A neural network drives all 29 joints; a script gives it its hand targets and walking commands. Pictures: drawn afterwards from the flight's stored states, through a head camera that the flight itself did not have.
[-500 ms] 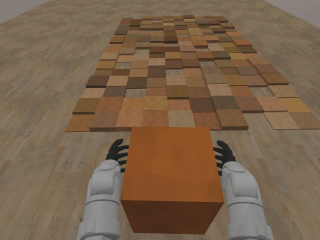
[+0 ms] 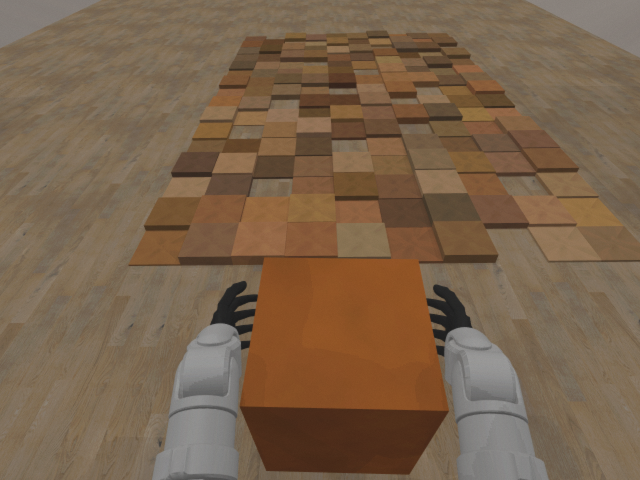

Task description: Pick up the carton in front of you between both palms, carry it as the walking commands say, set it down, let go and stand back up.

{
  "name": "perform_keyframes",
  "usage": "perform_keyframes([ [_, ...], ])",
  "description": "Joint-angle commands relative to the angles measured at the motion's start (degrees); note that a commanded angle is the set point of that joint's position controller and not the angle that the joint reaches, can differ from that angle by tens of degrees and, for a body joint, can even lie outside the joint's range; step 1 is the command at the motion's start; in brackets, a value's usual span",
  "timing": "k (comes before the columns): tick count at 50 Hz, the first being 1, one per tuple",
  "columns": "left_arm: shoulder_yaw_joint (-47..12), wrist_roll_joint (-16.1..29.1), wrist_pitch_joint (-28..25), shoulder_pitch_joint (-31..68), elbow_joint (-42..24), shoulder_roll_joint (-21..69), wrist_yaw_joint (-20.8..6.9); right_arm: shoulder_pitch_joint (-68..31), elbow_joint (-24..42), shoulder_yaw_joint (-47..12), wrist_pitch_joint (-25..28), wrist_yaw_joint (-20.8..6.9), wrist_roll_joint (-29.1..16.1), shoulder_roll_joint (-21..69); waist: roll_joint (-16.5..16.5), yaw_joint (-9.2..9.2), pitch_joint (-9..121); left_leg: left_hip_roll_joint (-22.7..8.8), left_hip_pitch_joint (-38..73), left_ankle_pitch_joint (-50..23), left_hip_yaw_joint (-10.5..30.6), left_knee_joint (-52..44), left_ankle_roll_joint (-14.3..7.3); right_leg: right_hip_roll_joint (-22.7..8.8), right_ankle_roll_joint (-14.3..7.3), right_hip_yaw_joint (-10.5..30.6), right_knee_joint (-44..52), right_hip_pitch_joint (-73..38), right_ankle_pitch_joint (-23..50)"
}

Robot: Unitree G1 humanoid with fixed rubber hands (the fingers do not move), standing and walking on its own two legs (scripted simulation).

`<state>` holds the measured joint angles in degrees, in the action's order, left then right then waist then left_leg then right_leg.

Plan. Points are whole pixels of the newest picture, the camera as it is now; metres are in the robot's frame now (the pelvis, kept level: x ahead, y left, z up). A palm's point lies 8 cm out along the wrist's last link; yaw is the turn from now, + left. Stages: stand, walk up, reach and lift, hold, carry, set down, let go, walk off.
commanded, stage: hold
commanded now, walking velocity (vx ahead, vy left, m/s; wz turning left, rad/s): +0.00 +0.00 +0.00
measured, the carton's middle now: (339, 369) +0.28 +0.00 -0.02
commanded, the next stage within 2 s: carry in 0.44 s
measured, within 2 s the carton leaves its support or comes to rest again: neither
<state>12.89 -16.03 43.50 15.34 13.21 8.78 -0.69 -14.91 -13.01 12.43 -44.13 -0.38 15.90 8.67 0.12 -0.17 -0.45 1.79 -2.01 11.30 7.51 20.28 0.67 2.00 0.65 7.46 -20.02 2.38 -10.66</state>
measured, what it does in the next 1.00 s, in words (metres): walks ahead: right foot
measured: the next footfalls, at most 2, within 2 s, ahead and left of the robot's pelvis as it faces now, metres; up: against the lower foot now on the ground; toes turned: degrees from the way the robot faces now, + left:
right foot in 0.86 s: +0.14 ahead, -0.09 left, +0.00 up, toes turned -8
left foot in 1.18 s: +0.41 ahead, +0.14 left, +0.00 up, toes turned +12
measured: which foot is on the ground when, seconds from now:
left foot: down 0.00-0.86, up 0.88-1.00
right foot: down 0.00-0.68, up 0.70-0.84, down 0.86-1.00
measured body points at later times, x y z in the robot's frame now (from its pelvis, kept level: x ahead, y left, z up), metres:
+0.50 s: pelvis +0.00 +0.00 +0.00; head -0.05 +0.00 +0.44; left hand +0.30 +0.15 +0.04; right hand +0.30 -0.15 +0.04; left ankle +0.01 +0.13 -0.74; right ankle +0.01 -0.13 -0.74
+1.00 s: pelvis +0.16 +0.01 +0.00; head +0.15 +0.01 +0.45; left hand +0.43 +0.16 +0.07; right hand +0.44 -0.14 +0.07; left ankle +0.11 +0.12 -0.69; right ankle +0.10 -0.09 -0.75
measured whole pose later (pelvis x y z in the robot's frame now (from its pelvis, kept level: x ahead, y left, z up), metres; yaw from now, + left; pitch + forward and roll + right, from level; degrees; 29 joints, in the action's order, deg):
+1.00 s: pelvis +0.16 +0.01 +0.00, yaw +2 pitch +6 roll +0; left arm 4.2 -6.2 67.9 8.1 -17.1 7.6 5.7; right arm -7.0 18.7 7.5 -68.8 5.4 5.2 7.4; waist -1.0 -0.2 8.7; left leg -3.2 -26.6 26.4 -6.2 51.6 -0.4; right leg -2.2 -1.0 -9.6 -21.5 11.3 -16.5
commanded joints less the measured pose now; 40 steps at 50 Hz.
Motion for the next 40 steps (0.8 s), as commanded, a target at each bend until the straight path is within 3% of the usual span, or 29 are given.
perform_keyframes([
  [1, -30.9, 15.0, -1.4, 26.3, -1.8, 52.1, -13.1, -27.7, 3.0, -31.0, 2.0, -13.0, -15.3, 52.0, 0.0, 0.03, 12.5, 3.7, 1.3, -11.2, -3.6, -2.7, 0.4, 3.7, 0.4, -3.5, 2.3, -3.3, 10.8],
  [21, -30.5, 14.8, -1.5, 28.1, -0.7, 52.4, -13.1, -29.6, 2.0, -30.8, 2.2, -13.2, -15.0, 52.0, 0.0, 0.11, 11.7, 3.6, 0.4, -7.7, -3.8, -2.7, 0.2, 3.6, 0.2, -3.8, 2.2, -2.1, 6.9],
  [22, -31.0, 15.1, -1.3, 29.0, -0.7, 52.3, -13.1, -30.5, 1.9, -30.8, 2.1, -13.2, -15.5, 51.6, -0.7, 0.11, 11.3, -6.2, -7.0, 2.1, -2.1, 1.5, -0.7, -6.3, -0.7, -1.6, -1.7, 5.1, -2.9],
  [24, -32.6, 16.3, -1.2, 28.9, -2.8, 52.3, -12.7, -31.1, 4.1, -32.3, 2.0, -13.0, -16.6, 52.1, -1.3, 0.05, 10.8, -4.6, -12.1, 24.0, -0.2, -0.1, -1.2, -5.9, -1.5, 1.2, 1.4, 10.2, -25.5],
  [25, -33.7, 17.1, -1.0, 29.6, -4.6, 52.4, -12.4, -31.9, 5.9, -33.7, 1.7, -12.8, -17.5, 52.3, -1.4, 0.02, 10.2, -4.2, -14.4, 28.7, -0.7, 0.8, -1.3, -5.9, -1.8, 1.4, 1.6, 11.6, -30.9],
  [28, -37.7, 19.8, 1.1, 28.5, -9.5, 52.1, -11.2, -31.3, 10.6, -38.2, -0.4, -11.9, -20.4, 51.9, -4.4, -0.4, 15.1, -2.9, -14.4, 15.4, -6.4, 8.8, -0.5, -8.7, -3.8, 2.4, 1.3, 9.7, -22.9],
  [29, -39.4, 20.8, 2.3, 27.5, -11.4, 51.3, -10.6, -30.7, 12.5, -39.9, -1.6, -11.5, -21.6, 51.3, -6.2, -0.51, 17.3, -2.1, -15.2, 13.3, -8.2, 11.3, -0.4, -10.4, -4.9, 4.3, 2.1, 8.5, -23.7],
  [31, -41.9, 22.4, 5.5, 27.4, -15.3, 49.6, -9.7, -31.0, 15.9, -42.3, -4.6, -11.0, -24.0, 50.1, -8.1, -0.42, 16.8, -1.2, -15.8, 15.2, -10.5, 9.3, -0.9, -12.2, -6.1, 5.6, 3.3, 10.2, -28.7],
  [32, -43.1, 23.4, 7.2, 27.9, -17.3, 48.9, -9.3, -31.3, 17.5, -43.2, -6.3, -10.7, -25.1, 49.6, -6.6, -0.36, 15.5, -2.0, -14.3, 16.6, -9.8, 6.5, -1.4, -11.6, -5.5, 3.7, 1.7, 13.0, -29.5],
  [33, -44.0, 24.4, 9.1, 28.2, -19.0, 48.2, -9.0, -31.3, 18.7, -43.7, -8.2, -10.4, -26.1, 48.7, -2.5, -0.26, 14.1, -4.7, -11.2, 18.6, -6.3, 2.5, -2.2, -9.3, -4.2, -0.4, -2.7, 17.3, -27.3],
  [34, -44.9, 25.6, 11.0, 29.2, -20.8, 47.4, -8.8, -29.9, 19.0, -43.8, -10.0, -10.0, -26.6, 47.7, 5.8, 0.52, 13.3, -11.3, -6.9, 23.2, 3.8, -3.0, -4.5, -6.0, -1.9, -6.3, -12.9, 23.7, -22.6],
  [35, -45.8, 27.2, 12.9, 29.5, -21.6, 47.5, -8.7, -28.3, 19.4, -43.9, -11.8, -9.6, -27.1, 46.7, 14.4, 1.25, 12.8, -17.8, 0.1, 22.8, 14.7, -8.8, -7.6, -2.4, 0.0, -12.9, -23.7, 32.8, -16.8],
  [36, -47.0, 29.0, 14.6, 29.9, -23.2, 48.0, -8.7, -27.3, 20.6, -43.9, -13.2, -9.1, -27.2, 46.0, 16.0, 1.45, 10.1, -21.2, 3.0, 13.8, 19.2, -8.6, -10.9, -2.9, -0.3, -13.4, -22.3, 39.0, -19.5],
  [37, -48.1, 30.8, 15.9, 30.3, -24.2, 48.8, -8.9, -27.5, 23.4, -44.4, -14.5, -8.5, -27.7, 46.1, 12.5, 1.72, 10.3, -21.4, 4.0, 5.3, 17.8, -7.4, -11.9, -4.0, -0.8, -12.4, -20.9, 38.8, -20.5],
  [38, -48.8, 32.4, 16.9, 29.2, -25.1, 49.6, -9.0, -27.5, 26.6, -45.3, -15.8, -8.1, -28.6, 46.3, 9.6, 1.73, 12.5, -20.5, 5.0, -0.3, 13.7, -5.8, -11.4, -3.8, -0.8, -13.0, -17.6, 36.2, -18.8],
  [40, -48.9, 33.9, 18.8, 26.1, -27.1, 50.4, -8.8, -26.6, 31.2, -46.5, -18.2, -7.6, -30.5, 47.4, 8.8, 1.39, 17.4, -16.4, 4.0, -6.2, 3.6, -1.9, -8.4, -1.1, -0.7, -16.8, -9.2, 26.4, -10.2],
])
